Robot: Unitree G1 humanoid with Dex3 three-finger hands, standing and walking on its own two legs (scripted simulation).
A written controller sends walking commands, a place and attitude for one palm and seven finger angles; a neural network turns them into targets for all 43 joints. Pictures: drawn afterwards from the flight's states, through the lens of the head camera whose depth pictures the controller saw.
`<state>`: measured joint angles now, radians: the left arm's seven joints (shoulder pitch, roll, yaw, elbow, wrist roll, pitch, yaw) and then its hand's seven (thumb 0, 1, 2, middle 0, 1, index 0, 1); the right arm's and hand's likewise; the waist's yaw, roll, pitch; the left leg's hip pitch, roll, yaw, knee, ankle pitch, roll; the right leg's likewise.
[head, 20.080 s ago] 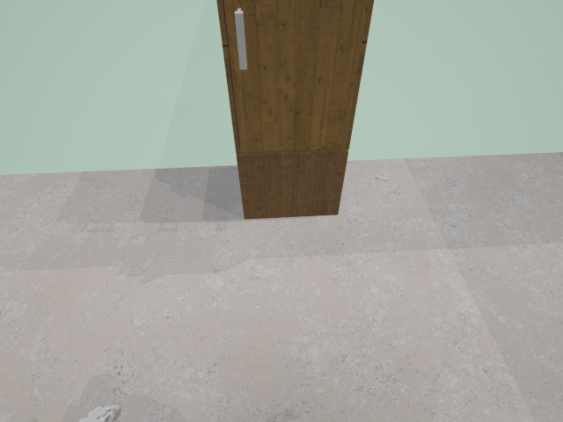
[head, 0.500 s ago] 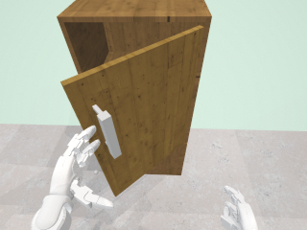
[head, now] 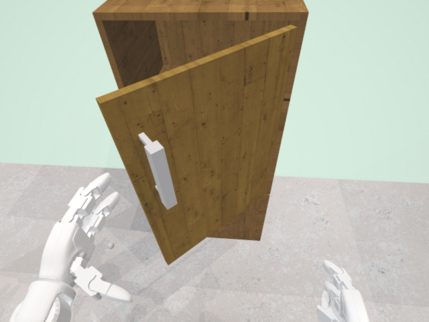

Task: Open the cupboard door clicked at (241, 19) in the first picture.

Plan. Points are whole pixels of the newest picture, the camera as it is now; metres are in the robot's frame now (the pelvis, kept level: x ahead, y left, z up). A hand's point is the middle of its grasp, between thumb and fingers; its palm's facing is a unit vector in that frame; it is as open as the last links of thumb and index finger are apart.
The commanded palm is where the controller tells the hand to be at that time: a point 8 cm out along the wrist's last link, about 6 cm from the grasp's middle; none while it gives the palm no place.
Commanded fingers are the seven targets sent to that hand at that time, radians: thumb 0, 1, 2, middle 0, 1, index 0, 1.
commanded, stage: draw the hand back to the body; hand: left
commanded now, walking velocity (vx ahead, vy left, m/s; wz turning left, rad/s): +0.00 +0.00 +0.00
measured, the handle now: (157, 172) +0.35 +0.15 +0.11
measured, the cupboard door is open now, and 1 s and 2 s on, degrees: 43 43 43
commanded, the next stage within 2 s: step back with the hand held close in 1.48 s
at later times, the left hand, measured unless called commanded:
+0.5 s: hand (67, 234) +0.20 +0.24 +0.14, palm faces +0.18 -0.95 -0.23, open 15.8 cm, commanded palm +0.16 +0.28 +0.15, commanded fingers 0.00 -0.12 0.47 -0.16 -0.30 -0.16 -0.30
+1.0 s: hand (40, 207) +0.22 +0.27 +0.17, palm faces +0.40 -0.82 -0.41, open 10.3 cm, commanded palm +0.18 +0.32 +0.18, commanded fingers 0.00 0.76 0.84 -0.19 -0.30 -0.19 -0.30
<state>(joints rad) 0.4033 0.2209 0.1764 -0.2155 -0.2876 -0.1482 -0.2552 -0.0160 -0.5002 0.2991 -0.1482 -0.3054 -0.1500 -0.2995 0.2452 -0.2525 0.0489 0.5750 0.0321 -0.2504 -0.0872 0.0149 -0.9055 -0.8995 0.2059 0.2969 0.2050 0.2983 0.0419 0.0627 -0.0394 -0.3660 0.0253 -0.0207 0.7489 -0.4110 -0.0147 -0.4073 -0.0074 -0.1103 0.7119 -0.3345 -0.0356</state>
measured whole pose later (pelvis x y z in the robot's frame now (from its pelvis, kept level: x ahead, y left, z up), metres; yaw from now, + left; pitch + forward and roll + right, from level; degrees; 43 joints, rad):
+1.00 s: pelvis +0.03 +0.02 +0.03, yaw -2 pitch -4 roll -1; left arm 0.47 0.32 0.29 -0.37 -0.03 -0.08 0.12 0.00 0.42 0.70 -0.19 -0.31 -0.19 -0.30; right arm 0.19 -0.22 0.04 0.65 -0.01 -0.14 -0.07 0.01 -0.90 -0.90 0.21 0.30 0.21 0.30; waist 0.07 0.07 0.03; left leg -0.03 0.00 0.03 0.40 -0.29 0.02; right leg -0.10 -0.01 -0.06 0.38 -0.21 0.00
